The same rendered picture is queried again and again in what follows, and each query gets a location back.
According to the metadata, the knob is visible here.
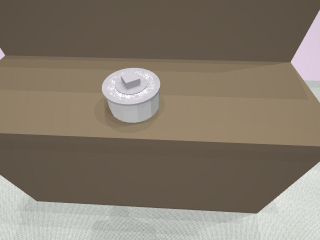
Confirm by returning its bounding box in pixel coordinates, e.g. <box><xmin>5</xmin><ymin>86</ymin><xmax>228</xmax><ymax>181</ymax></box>
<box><xmin>120</xmin><ymin>71</ymin><xmax>141</xmax><ymax>88</ymax></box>

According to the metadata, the lid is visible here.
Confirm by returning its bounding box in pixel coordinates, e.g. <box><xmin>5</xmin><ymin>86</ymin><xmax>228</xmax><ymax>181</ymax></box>
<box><xmin>102</xmin><ymin>68</ymin><xmax>161</xmax><ymax>106</ymax></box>

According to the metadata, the pot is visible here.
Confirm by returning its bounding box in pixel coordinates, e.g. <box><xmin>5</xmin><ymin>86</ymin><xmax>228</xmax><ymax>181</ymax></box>
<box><xmin>107</xmin><ymin>92</ymin><xmax>159</xmax><ymax>123</ymax></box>

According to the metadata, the table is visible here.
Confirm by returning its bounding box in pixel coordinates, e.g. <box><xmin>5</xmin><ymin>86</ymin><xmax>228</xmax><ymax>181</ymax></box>
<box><xmin>0</xmin><ymin>0</ymin><xmax>320</xmax><ymax>214</ymax></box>

